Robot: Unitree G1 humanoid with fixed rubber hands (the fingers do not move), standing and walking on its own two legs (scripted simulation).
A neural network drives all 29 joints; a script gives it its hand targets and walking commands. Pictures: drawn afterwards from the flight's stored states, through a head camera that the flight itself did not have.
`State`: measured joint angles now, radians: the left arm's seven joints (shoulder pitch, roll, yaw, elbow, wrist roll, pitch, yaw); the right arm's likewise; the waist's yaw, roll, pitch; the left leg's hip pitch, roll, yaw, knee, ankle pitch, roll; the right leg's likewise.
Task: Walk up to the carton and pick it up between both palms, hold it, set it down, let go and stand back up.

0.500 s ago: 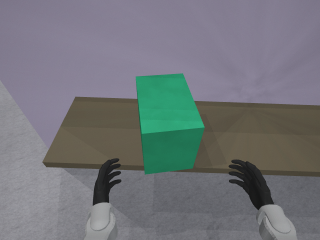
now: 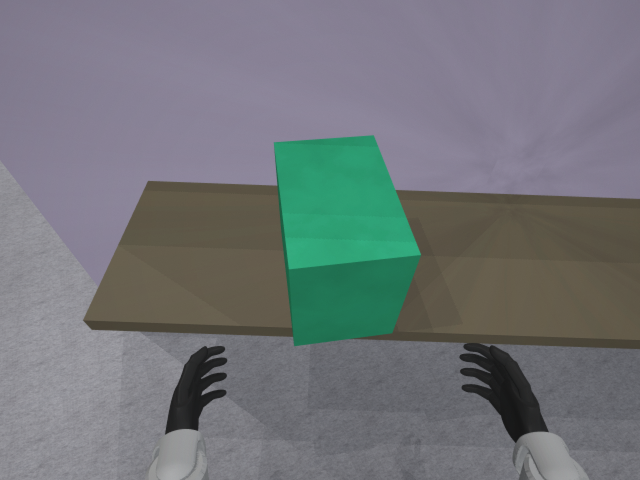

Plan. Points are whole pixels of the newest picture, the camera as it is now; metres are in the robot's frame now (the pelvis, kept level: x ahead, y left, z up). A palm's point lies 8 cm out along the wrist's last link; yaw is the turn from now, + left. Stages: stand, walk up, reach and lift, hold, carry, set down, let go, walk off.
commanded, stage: set down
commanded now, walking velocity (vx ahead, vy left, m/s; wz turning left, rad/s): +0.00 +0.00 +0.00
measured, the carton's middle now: (334, 239) +0.45 +0.01 -0.01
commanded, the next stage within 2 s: let go in 1.32 s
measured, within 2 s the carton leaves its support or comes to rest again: neither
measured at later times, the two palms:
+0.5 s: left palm (160, 436) +0.16 +0.22 -0.05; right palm (509, 437) +0.18 -0.20 -0.04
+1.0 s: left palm (153, 451) +0.15 +0.23 -0.07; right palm (503, 453) +0.16 -0.20 -0.06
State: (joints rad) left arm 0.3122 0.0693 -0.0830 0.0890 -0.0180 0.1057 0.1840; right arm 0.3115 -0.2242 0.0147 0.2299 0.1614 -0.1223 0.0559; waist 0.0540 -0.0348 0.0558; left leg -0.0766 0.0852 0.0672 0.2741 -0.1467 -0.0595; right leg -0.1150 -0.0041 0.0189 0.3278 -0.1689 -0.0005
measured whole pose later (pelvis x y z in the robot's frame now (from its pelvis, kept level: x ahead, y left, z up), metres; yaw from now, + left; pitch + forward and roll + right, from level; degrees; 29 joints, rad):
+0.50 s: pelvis +0.02 +0.01 +0.00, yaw +0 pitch -3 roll +0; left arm 0.36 0.12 -0.03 0.22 0.01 0.06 0.12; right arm 0.35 -0.22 0.01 0.42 0.13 -0.21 0.07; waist 0.05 -0.02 0.05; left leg -0.05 0.08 0.07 0.30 -0.19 -0.05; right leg -0.06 -0.01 0.02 0.27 -0.17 0.01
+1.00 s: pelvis +0.01 +0.02 +0.00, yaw +0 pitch -4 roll +0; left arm 0.29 0.17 -0.03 0.35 -0.01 0.13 0.07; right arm 0.27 -0.19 -0.02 0.56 0.04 -0.18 0.05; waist 0.05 -0.03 0.08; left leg -0.06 0.07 0.07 0.33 -0.20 -0.04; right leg -0.07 -0.02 0.03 0.33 -0.19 0.02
